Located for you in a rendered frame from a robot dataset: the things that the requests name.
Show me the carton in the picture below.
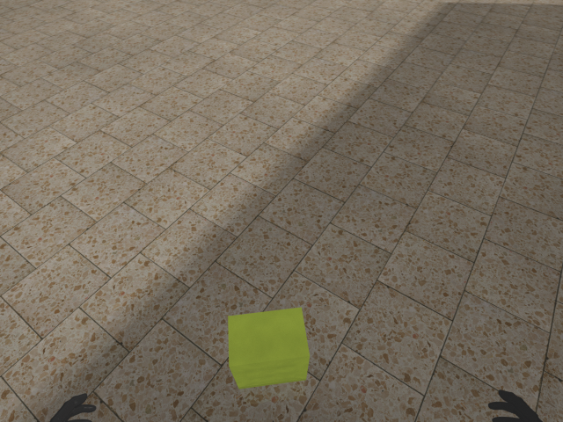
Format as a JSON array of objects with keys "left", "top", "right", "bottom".
[{"left": 228, "top": 307, "right": 310, "bottom": 389}]

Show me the robot right hand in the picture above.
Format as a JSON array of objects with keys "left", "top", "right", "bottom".
[{"left": 488, "top": 389, "right": 543, "bottom": 422}]

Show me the robot left hand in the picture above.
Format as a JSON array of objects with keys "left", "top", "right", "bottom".
[{"left": 50, "top": 393, "right": 96, "bottom": 422}]

